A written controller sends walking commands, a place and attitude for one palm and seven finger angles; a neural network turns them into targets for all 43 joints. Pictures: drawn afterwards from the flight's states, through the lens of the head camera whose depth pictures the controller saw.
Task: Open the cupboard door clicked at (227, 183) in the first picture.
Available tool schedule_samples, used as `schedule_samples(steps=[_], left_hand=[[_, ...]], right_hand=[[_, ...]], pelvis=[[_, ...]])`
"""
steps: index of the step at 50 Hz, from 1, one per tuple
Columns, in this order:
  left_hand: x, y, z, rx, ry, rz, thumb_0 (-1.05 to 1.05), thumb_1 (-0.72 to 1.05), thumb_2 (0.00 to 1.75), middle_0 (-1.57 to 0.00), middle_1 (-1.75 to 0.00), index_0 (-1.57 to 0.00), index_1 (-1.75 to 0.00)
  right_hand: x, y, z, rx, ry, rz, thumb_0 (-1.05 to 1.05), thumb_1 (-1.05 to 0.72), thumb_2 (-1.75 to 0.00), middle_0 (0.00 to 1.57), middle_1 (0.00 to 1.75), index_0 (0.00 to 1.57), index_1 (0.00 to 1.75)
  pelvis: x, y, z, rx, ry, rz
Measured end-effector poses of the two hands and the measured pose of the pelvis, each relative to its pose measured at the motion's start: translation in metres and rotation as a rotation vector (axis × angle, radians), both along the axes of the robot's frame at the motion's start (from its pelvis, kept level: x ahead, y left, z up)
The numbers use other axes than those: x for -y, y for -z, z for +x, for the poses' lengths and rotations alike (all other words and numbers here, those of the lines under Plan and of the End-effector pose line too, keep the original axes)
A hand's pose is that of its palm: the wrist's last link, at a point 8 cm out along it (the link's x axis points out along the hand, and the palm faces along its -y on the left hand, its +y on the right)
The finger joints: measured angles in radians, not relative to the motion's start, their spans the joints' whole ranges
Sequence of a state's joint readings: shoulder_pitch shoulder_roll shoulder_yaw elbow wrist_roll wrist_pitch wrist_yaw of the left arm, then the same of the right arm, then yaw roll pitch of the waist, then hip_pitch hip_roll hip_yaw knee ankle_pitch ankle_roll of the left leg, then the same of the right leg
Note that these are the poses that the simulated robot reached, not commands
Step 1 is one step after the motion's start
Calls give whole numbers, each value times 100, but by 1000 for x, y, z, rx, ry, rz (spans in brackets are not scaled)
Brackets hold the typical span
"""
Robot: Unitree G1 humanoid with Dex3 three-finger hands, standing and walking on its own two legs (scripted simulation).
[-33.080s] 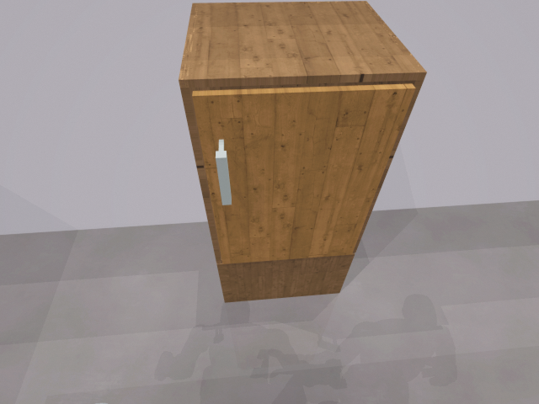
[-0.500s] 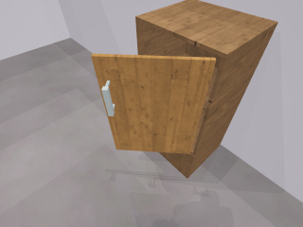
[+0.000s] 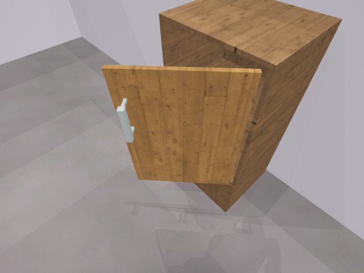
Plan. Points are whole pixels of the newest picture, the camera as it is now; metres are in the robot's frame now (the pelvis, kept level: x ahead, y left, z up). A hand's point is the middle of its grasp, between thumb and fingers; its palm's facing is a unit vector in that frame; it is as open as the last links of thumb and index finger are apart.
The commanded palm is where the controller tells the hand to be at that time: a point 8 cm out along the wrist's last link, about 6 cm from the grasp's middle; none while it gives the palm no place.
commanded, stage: raise the hand with hooked fingers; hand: left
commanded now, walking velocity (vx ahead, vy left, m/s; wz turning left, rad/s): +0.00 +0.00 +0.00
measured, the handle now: (127, 120) +0.54 +0.21 -0.02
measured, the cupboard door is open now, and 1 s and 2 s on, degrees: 43 43 43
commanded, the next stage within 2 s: none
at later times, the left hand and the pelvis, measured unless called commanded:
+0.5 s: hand (100, 270) +0.14 +0.19 -0.06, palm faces +0.09 -0.99 -0.05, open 9.3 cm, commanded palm +0.13 +0.24 -0.05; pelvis -0.02 -0.03 -0.10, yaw +3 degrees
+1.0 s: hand (83, 242) +0.19 +0.23 -0.04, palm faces -0.02 -1.00 -0.06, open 12.3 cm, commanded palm +0.17 +0.29 -0.03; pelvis -0.04 +0.00 -0.07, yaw +2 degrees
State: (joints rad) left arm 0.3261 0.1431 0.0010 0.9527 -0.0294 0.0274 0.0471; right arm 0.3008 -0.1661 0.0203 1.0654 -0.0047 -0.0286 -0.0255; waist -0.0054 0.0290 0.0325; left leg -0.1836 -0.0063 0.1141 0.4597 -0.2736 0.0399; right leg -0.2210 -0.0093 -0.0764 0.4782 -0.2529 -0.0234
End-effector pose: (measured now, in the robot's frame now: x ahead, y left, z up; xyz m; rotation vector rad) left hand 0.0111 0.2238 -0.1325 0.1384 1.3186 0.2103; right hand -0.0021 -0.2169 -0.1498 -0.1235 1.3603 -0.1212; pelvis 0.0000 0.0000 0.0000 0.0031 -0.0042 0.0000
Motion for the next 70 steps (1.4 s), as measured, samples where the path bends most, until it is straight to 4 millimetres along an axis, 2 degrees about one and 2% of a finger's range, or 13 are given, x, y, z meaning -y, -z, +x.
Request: schedule_samples(steps=[3,7,10,13,16,21,25,31,37,43,51,61,70], left_hand=[[-10,-43,58,382,-55,47,3,93,90,-20,-31,-20,-30],[-11,-101,134,862,-24,31,3,88,88,-20,-34,-20,-33],[-2,-121,162,1145,57,-40,2,83,86,-20,-37,-20,-36],[10,-115,160,1305,193,-107,1,76,83,-21,-40,-20,-40],[12,-91,141,1296,251,-147,1,69,80,-21,-45,-21,-44],[-6,-65,107,1209,139,-101,1,57,76,-23,-52,-23,-51],[-15,-79,106,1270,163,-43,2,47,72,-23,-58,-23,-57],[-18,-91,136,1268,269,-103,1,33,66,-24,-67,-24,-66],[-34,-97,148,1209,240,-112,1,19,60,-25,-76,-25,-75],[-49,-103,149,1244,238,-85,1,5,54,-26,-85,-26,-84],[-64,-102,159,1259,253,-106,0,-14,46,-27,-97,-27,-96],[-91,-115,174,1267,241,-88,0,-37,36,-29,-112,-29,-111],[-116,-123,192,1258,245,-86,-1,-47,31,-30,-118,-30,-118]], right_hand=[[16,-12,28,196,-11,-62,2,-93,-90,20,30,20,30],[39,-27,86,461,-63,-114,2,-92,-90,20,30,20,30],[54,-41,133,641,-98,-143,2,-92,-90,20,29,20,30],[62,-54,176,795,-146,-162,1,-91,-90,20,29,20,30],[62,-60,210,899,-195,-169,1,-91,-90,20,29,20,29],[44,-49,239,951,-255,-142,1,-91,-90,19,29,20,29],[22,-24,232,890,-288,-85,1,-91,-90,19,29,20,30],[3,15,183,726,-228,0,1,-91,-90,20,30,20,30],[15,23,130,609,-129,-23,1,-90,-90,20,30,21,30],[40,13,104,572,-114,-117,1,-90,-90,20,30,20,30],[48,-12,114,629,-142,-194,1,-91,-90,20,30,20,30],[9,-27,146,708,-214,-131,1,-91,-90,20,30,20,30],[-11,-23,150,677,-246,-99,1,-90,-90,20,30,21,30]], pelvis=[[2,3,2,-11,-16,8],[3,13,-3,-61,-49,2],[8,28,-8,-130,-33,8],[14,48,-12,-183,-24,11],[20,69,-16,-220,-24,14],[26,89,-20,-244,-46,-11],[29,96,-25,-252,-64,-39],[28,94,-33,-260,-66,-52],[22,83,-35,-256,-50,-41],[14,78,-37,-253,-45,-40],[3,74,-37,-236,-43,-48],[-9,67,-33,-224,-49,-59],[-17,64,-28,-226,-53,-69]])
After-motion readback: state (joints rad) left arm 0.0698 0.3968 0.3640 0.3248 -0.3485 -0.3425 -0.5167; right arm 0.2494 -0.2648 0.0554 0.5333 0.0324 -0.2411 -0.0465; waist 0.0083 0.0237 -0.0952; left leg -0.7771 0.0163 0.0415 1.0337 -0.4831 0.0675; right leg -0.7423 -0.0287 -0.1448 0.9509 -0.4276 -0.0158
